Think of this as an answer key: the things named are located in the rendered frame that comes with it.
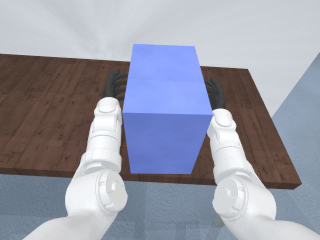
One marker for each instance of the right robot forearm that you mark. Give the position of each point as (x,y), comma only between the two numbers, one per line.
(226,149)

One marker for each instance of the left robot forearm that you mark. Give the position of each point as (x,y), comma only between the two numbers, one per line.
(104,140)

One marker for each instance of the robot right hand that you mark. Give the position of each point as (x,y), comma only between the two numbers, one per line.
(216,97)

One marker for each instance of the right robot upper arm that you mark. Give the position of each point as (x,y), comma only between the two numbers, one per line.
(248,210)

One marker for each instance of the left robot upper arm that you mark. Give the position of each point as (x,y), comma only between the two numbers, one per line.
(92,202)

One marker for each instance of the robot left hand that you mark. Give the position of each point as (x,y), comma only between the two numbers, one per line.
(111,85)

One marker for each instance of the table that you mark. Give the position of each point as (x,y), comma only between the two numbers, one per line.
(47,107)

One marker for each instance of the carton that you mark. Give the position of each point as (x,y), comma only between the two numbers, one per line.
(166,110)

